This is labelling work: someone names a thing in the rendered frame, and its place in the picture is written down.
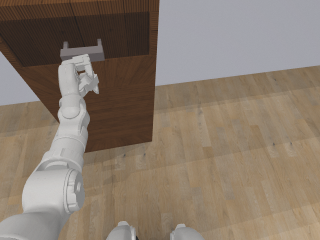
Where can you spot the left robot forearm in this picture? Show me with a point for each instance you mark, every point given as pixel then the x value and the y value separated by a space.
pixel 69 144

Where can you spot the right robot shin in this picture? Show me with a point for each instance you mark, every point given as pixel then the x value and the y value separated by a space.
pixel 180 226

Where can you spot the drawer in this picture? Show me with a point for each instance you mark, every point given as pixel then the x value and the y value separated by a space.
pixel 38 41

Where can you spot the cabinet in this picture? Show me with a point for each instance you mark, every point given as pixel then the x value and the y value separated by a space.
pixel 122 113

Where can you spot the robot left hand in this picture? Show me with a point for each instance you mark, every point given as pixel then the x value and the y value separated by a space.
pixel 70 83

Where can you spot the robot left upper arm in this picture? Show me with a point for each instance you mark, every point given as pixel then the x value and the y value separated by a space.
pixel 50 197

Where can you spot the robot right thigh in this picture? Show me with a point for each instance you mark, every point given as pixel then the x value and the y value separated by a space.
pixel 185 233

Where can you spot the handle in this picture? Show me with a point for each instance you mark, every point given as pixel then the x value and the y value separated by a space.
pixel 95 53

